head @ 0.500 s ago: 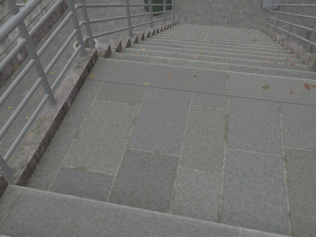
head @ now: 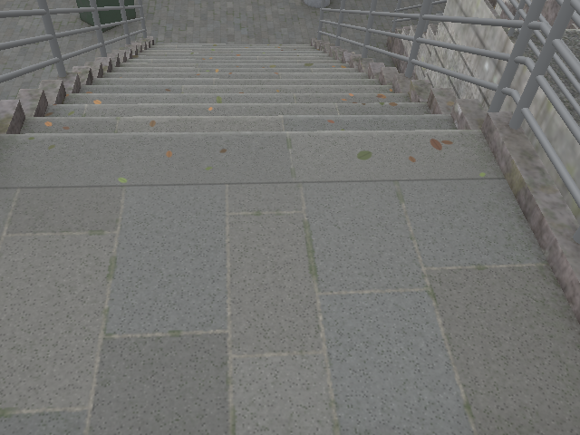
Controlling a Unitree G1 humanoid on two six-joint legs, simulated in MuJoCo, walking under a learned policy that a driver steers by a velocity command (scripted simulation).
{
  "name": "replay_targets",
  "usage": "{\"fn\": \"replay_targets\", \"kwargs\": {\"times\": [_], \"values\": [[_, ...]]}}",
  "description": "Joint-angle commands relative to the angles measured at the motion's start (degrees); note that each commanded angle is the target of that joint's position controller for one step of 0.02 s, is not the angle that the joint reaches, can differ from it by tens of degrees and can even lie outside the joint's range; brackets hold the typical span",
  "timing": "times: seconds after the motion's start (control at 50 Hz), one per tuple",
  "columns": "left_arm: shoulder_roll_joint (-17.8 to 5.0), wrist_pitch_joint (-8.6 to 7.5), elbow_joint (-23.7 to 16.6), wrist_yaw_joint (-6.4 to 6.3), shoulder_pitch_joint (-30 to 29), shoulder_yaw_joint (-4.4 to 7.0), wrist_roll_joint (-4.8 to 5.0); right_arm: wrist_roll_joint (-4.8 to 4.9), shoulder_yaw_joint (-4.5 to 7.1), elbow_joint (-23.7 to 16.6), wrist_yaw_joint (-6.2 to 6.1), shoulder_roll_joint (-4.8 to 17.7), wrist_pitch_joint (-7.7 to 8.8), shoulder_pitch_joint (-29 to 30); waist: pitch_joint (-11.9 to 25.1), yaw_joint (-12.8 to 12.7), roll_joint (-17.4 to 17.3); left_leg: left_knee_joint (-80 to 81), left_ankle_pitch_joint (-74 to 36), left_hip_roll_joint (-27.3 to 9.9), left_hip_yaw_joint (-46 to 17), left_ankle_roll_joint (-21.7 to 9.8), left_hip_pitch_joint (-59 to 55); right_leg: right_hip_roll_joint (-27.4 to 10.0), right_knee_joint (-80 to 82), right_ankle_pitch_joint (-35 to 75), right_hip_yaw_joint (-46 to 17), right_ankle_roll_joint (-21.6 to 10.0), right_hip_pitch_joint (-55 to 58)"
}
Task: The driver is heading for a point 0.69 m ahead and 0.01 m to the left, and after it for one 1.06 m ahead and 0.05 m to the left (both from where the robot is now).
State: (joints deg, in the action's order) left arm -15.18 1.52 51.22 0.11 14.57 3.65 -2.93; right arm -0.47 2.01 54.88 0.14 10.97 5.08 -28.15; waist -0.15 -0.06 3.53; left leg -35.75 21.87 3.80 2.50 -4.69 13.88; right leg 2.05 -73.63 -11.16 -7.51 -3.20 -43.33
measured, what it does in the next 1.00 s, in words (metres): goes down: right foot 0.16 m lower, then left foot 0.16 m lower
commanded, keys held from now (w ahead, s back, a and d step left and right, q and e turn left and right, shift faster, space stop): w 1.00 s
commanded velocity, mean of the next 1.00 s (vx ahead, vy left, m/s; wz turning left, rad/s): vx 0.50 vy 0.00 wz -0.07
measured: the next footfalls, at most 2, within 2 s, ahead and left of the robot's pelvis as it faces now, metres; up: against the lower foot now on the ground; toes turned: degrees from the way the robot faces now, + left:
right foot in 0.38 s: +0.36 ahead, -0.11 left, -0.16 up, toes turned -4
left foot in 1.00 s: +0.74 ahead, +0.13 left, -0.33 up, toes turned +1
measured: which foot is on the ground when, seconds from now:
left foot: down 0.00-0.40, up 0.42-0.98, down 1.00-1.00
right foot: up 0.00-0.36, down 0.38-1.00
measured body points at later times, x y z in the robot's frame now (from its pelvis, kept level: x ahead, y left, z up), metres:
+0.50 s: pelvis +0.28 -0.04 -0.16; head +0.30 -0.05 +0.29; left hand +0.42 +0.18 -0.29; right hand +0.18 -0.25 -0.31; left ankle +0.13 +0.09 -0.64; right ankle +0.32 -0.10 -0.89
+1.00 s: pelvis +0.59 +0.02 -0.28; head +0.60 +0.04 +0.17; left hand +0.47 +0.25 -0.43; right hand +0.81 -0.20 -0.37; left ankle +0.71 +0.12 -1.03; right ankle +0.33 -0.10 -0.86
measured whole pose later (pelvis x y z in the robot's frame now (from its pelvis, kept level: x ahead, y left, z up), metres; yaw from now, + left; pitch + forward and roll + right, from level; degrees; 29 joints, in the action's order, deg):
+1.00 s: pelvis +0.59 +0.02 -0.28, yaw -2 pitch +0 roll -6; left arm -11.0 -4.0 60.1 -2.0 30.1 1.4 -3.3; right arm -1.3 2.8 51.0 2.8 13.3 3.6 1.2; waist -0.8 -8.8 -4.1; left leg -17.4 -15.6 -6.1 -0.5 -3.0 19.1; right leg 4.5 -66.1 -47.3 2.3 -3.8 -3.4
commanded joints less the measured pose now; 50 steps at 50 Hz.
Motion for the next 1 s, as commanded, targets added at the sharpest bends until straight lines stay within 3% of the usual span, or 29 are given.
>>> {"fn": "replay_targets", "kwargs": {"times": [0.02, 0.06, 0.1, 0.14, 0.2, 0.26, 0.3, 0.32, 0.36, 0.38, 0.4, 0.42, 0.44, 0.46, 0.48, 0.5, 0.52, 0.54, 0.56, 0.6, 0.62, 0.66, 0.7, 0.76, 0.88, 0.94, 0.96, 0.98, 1.0], "values": [[0.3, 0.49, 1.2, 1.0, 5.6, 0.24, 0.11, -0.4, 1.4, -1.2, -0.05, 7.9, 0.43, -2.3, -0.4, -3.8, -12.6, 10.9, -38.1, -16.8, -18.2, -6.3, 0.9, -0.3, 3.3, 12.5, -1.5, -0.6, -0.9], [-2.1, -0.39, -0.7, 1.37, -2.6, 0.94, 0.47, 0.27, 0.79, 0.0, -0.14, 5.4, 0.83, -2.9, -4.0, -2.9, -7.4, 9.2, -23.7, -12.7, -15.7, -3.7, -1.6, -1.3, 13.1, 20.5, -4.1, -2.0, -5.5], [-1.6, -1.6, -1.8, 1.79, -9.9, 0.54, 0.49, -0.21, 0.79, 1.3, -0.75, 5.8, 1.37, -6.6, -5.9, 0.4, -7.9, 8.5, -17.2, -12.0, -16.8, -4.1, -4.4, -0.6, 18.6, 26.0, -2.2, -2.2, -7.8], [-0.1, -3.02, -3.0, 2.51, -16.0, -0.46, 0.28, -0.83, 0.71, 0.8, -1.62, 6.3, 1.33, -6.1, -5.4, 2.1, -5.4, 6.9, -6.6, -10.9, -14.4, -4.9, 2.0, -0.5, 28.3, 38.5, 3.1, -1.7, 1.2], [0.7, -3.49, -4.5, 2.7, -19.2, -1.13, 0.47, -0.74, -0.05, 1.4, -1.75, 5.9, 1.06, -7.0, -6.8, 4.9, -6.7, 1.9, -9.2, -10.9, -14.2, -5.8, 0.6, -2.0, 36.0, 39.8, 5.7, -0.6, 5.1], [1.5, -4.47, -7.2, 2.45, -24.6, -1.87, 2.27, -2.14, -0.38, 3.5, -2.33, 4.8, -0.27, -11.1, -10.5, 10.8, -7.5, -3.4, -16.4, -9.4, -13.8, -5.7, -7.2, -3.4, 48.8, 34.3, 7.6, 0.6, 4.9], [1.8, -4.92, -7.0, 2.12, -23.5, -2.08, 2.45, -2.62, -0.62, 5.4, -2.7, 4.0, -1.58, -12.1, -10.6, 11.7, -8.0, -8.0, -22.1, -9.0, -13.7, -6.0, -9.2, -5.2, 55.6, 32.3, 6.9, -0.1, 10.1], [1.1, -4.72, -5.5, 1.49, -19.3, -1.86, 2.75, -2.7, -0.61, 5.8, -2.96, 4.3, -2.44, -11.7, -10.2, 10.2, -7.2, -12.3, -27.7, -9.6, -12.9, -5.9, -8.7, -5.3, 56.4, 29.4, 7.8, -0.2, 15.0], [0.0, -4.72, -0.7, 0.59, -6.7, -1.09, 1.69, -2.83, -0.99, 6.7, -3.19, 4.4, -3.31, -13.0, -4.8, 5.6, -1.5, -27.8, -33.7, -9.1, -11.2, -6.1, -6.7, -3.5, 59.1, 27.6, 10.9, -2.0, 29.1], [-1.8, -4.38, 3.5, 0.66, 4.0, -0.12, 1.07, -2.27, -0.76, 6.9, -3.22, 5.1, -3.35, -11.6, -2.2, 0.3, 0.8, -42.2, -21.7, -6.7, -9.1, -6.0, 2.5, -6.1, 62.0, 31.3, 9.4, -2.9, 43.8], [-5.1, -4.18, 5.9, 1.03, 12.5, 0.66, 0.64, -1.22, 0.08, 6.9, -2.54, 5.2, -2.81, -11.0, 4.2, -3.0, 6.2, -61.5, 14.5, -0.3, -3.4, -3.9, 16.7, -11.4, 50.9, 46.3, 4.9, -4.7, 61.4], [-6.9, -3.82, 5.5, 1.43, 17.7, 0.8, 0.63, 2.51, 0.26, 5.8, -3.74, 4.9, -2.54, -17.6, 18.6, -2.5, 8.1, -81.8, 34.5, -0.2, -5.4, -1.6, 32.8, -24.8, 26.3, 69.0, -5.9, -11.1, 83.9], [-8.8, -3.66, 4.7, 1.63, 17.5, 1.62, 3.3, 3.41, 0.26, 2.3, -4.16, 8.3, -2.06, -11.7, 25.2, -7.1, 8.7, -83.7, 27.5, -2.0, -5.5, -0.7, 45.2, -30.4, 35.2, 42.1, -17.9, -20.3, 88.0], [-6.3, -3.18, 3.6, 0.28, 13.4, 1.25, 2.8, 1.35, 0.8, 0.6, -3.97, 9.4, -2.29, -3.1, 15.7, -6.4, 3.8, -77.6, 18.7, -4.1, -2.4, 0.5, 49.8, -28.2, 46.9, 20.1, -17.8, -20.7, 75.3], [-2.3, -3.18, 1.8, -0.17, 6.5, 0.04, 2.06, -1.06, 1.31, 0.4, -2.93, 9.4, -2.72, 2.5, 5.4, -3.7, -4.1, -67.5, 10.0, -6.0, -3.5, 0.3, 44.4, -23.1, 53.5, 8.2, -12.6, -16.9, 58.4], [-2.7, -3.92, 2.5, -0.42, 6.4, 0.14, 1.55, -2.69, 1.56, 0.6, -2.04, 7.9, -3.54, 1.7, 1.8, -1.2, -1.2, -63.1, 9.5, -6.5, -4.4, 1.0, 37.5, -24.8, 53.6, 12.5, -15.2, -18.9, 45.9], [-0.1, -5.2, 3.2, -0.24, 4.9, -0.9, 1.72, -3.14, 1.72, 1.6, -1.36, 7.0, -4.07, 2.2, -3.9, 2.3, -7.0, -48.2, -0.4, -9.1, -8.5, 1.4, 32.0, -20.0, 53.3, 17.8, -9.4, -14.6, 34.4], [-0.8, -6.07, 4.3, 0.04, 6.1, -0.69, 1.51, -3.41, 1.42, 3.5, -0.81, 4.1, -4.92, 0.4, -4.8, 3.0, -2.4, -45.8, -1.6, -8.4, -7.5, 1.9, 27.2, -17.5, 52.9, 20.1, -7.3, -13.9, 28.2], [-1.0, -6.76, 4.4, -0.07, 5.2, -0.56, 2.44, -2.59, 0.94, 2.8, 0.21, 0.7, -5.03, 2.0, -5.5, 4.7, -3.1, -31.6, -9.9, -9.6, -6.7, 4.0, 22.4, -13.1, 56.6, 14.2, -2.9, -12.1, 22.1], [-3.0, -6.62, 5.7, -0.66, 7.9, -0.21, 2.53, -3.73, 1.04, 2.2, 1.06, 1.0, -5.28, 4.7, -3.1, 3.9, 1.5, -26.4, -14.0, -9.4, -3.9, 4.8, 19.0, -13.7, 55.9, 24.0, -2.9, -13.2, 22.7], [-3.5, -6.48, 5.6, -0.2, 8.6, 0.06, 1.66, -2.88, 1.44, 2.6, 1.3, 2.2, -5.6, 3.5, -1.1, 4.1, 2.9, -29.2, -20.8, -9.0, -3.6, 3.7, 18.8, -14.1, 54.4, 24.8, -2.9, -13.4, 24.0], [-0.8, -6.91, 7.2, -0.3, 11.5, -0.44, 2.17, -1.88, 2.63, -0.7, 1.65, 5.3, -4.84, 13.4, -5.0, 2.2, -0.9, -22.4, -30.7, -11.0, -8.0, 2.6, 30.4, -13.1, 53.0, 11.2, -5.6, -12.5, 30.4], [-0.9, -7.68, 7.0, -0.88, 11.3, -0.67, 2.36, -2.45, 2.49, -2.9, 2.07, 5.6, -3.47, 20.8, -6.5, 0.7, -1.9, -10.7, -40.7, -10.6, -7.1, 2.3, 30.5, -11.0, 51.9, -2.8, -4.8, -10.9, 29.3], [-2.4, -7.89, 5.9, -1.32, 10.9, -0.76, 1.65, -2.32, 2.18, -3.3, 3.04, 4.7, -2.56, 23.6, -4.3, -1.1, -3.2, -6.1, -50.9, -8.9, -5.8, 2.1, 21.6, -10.0, 46.5, -11.2, -4.9, -10.3, 25.9], [-2.6, -6.73, 7.8, -2.77, 20.2, -0.99, -1.09, -0.71, 1.3, -9.3, 3.2, 4.6, -1.84, 37.9, -11.8, -10.0, -1.3, 9.4, -43.3, -9.9, -5.8, 3.2, 27.9, -10.7, 36.1, -7.6, -7.9, -10.2, 37.1], [-1.6, -5.5, 8.8, -2.96, 21.3, -1.35, -0.53, 0.23, 1.22, -7.0, 2.79, 5.2, -1.5, 32.8, -10.3, -9.7, -2.8, 20.1, -43.3, -11.3, -5.0, 1.6, 14.6, -9.5, 27.7, 3.3, -4.7, -8.5, 38.0], [-2.0, -5.2, 9.4, -2.63, 21.2, -1.33, -0.76, -0.3, 1.79, -4.7, 2.32, 6.6, -1.6, 26.6, -8.4, -7.0, -4.6, 20.8, -40.5, -9.8, -2.4, 1.2, 6.9, -8.7, 19.8, 7.9, -3.0, -8.8, 36.8], [-2.2, -4.89, 9.6, -2.17, 20.4, -1.33, -0.41, -1.16, 2.54, -0.1, 2.0, 8.1, -1.64, 13.7, -2.4, -1.1, -6.7, 21.8, -42.3, -8.3, 0.2, 0.5, -7.8, -6.3, 5.9, 10.9, -0.2, -8.3, 32.7], [-1.8, -4.87, 10.8, -1.49, 21.7, -0.69, 0.46, -1.36, 3.98, 4.1, 2.16, 11.2, -1.79, 2.6, 4.1, 3.7, -10.3, 17.3, -47.0, -10.6, -1.5, 1.0, -24.6, -1.4, -11.3, -7.2, 4.2, -6.2, 21.9]]}}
